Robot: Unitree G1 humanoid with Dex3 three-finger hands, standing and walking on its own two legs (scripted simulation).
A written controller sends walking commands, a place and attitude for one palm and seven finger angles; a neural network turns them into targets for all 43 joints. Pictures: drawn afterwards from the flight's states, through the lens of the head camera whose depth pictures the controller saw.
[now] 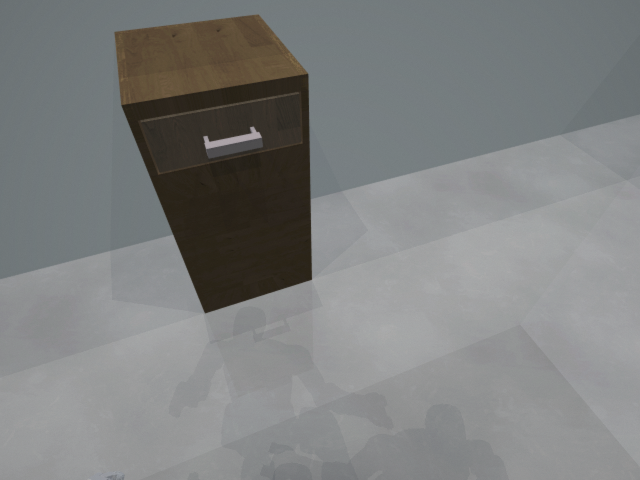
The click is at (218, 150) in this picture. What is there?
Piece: drawer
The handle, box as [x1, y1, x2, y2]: [203, 127, 262, 158]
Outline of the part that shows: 261,137 253,127 250,127 250,134 210,142 208,141 207,136 203,136 206,151 209,158 261,147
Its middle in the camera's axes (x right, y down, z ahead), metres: -0.22 -0.24 +0.94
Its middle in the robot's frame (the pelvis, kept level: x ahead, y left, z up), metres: +0.85 +0.27 -0.05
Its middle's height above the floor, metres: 0.72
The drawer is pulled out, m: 0.00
